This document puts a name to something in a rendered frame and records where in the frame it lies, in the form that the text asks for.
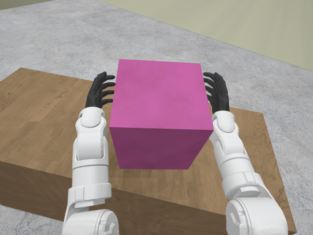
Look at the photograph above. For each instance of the robot left upper arm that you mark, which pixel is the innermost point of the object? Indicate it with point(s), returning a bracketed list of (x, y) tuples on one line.
[(98, 222)]

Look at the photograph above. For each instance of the pedestal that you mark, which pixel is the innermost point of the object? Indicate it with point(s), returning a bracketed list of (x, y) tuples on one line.
[(38, 113)]

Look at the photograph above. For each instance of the carton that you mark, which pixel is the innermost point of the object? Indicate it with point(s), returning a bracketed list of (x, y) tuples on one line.
[(160, 116)]

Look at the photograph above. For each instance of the robot right upper arm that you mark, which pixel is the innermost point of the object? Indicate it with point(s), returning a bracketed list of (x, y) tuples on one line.
[(254, 216)]

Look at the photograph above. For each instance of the right robot forearm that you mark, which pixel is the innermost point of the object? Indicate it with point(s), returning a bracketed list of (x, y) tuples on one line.
[(239, 177)]

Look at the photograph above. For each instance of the robot left hand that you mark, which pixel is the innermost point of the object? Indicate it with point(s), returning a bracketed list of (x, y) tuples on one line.
[(95, 95)]

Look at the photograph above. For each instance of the robot right hand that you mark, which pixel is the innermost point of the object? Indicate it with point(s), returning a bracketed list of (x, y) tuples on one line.
[(219, 99)]

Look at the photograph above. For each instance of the left robot forearm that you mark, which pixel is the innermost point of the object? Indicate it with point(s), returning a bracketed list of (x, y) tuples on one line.
[(90, 161)]

